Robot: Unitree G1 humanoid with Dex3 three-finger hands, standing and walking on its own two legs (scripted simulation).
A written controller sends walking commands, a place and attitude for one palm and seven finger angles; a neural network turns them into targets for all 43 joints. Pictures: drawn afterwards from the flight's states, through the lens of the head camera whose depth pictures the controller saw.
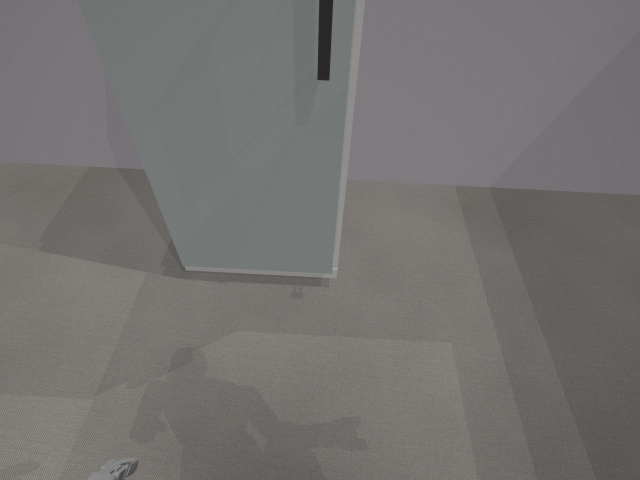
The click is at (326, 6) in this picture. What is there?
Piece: fridge door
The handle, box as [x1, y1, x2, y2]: [317, 0, 332, 80]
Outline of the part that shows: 319,0 317,79 328,80 332,0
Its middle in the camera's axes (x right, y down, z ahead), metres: +0.01 -0.46 +0.70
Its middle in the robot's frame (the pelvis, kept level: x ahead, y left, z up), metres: +0.87 +0.05 +0.26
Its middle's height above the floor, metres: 1.03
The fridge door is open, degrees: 0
